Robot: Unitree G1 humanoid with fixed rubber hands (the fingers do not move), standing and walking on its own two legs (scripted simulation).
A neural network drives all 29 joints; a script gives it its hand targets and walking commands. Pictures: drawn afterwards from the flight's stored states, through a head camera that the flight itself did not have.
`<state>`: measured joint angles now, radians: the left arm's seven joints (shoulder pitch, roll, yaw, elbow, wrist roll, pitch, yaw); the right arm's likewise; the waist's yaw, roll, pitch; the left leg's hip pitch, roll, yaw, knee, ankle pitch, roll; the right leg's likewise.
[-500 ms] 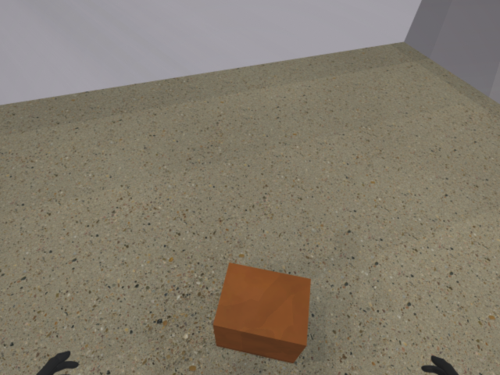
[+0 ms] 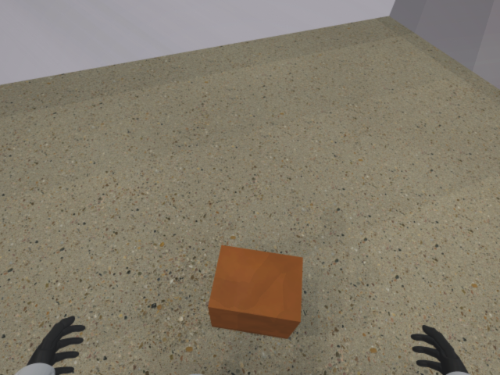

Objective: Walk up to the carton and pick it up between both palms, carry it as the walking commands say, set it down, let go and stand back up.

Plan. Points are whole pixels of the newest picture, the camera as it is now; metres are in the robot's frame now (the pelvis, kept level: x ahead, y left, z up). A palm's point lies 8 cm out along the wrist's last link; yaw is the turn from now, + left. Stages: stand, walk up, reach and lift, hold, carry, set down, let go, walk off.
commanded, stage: reach and lift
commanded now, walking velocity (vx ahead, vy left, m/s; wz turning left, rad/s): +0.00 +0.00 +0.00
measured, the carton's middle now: (255, 293) +0.45 -0.01 -0.64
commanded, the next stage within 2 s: none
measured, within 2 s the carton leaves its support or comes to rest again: neither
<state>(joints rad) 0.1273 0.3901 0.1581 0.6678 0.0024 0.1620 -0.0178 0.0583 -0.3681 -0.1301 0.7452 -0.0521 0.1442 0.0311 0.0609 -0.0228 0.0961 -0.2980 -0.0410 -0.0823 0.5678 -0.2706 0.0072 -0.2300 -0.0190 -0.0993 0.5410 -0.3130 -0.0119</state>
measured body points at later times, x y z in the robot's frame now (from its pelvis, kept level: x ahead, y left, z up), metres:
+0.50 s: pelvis -0.04 +0.00 -0.05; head +0.11 -0.01 +0.38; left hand +0.22 +0.29 -0.14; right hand +0.27 -0.29 -0.13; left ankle +0.02 +0.11 -0.73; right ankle -0.02 -0.11 -0.73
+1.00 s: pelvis -0.07 +0.00 -0.09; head +0.17 -0.01 +0.29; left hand +0.36 +0.26 -0.18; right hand +0.37 -0.27 -0.18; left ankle +0.02 +0.11 -0.73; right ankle -0.02 -0.11 -0.73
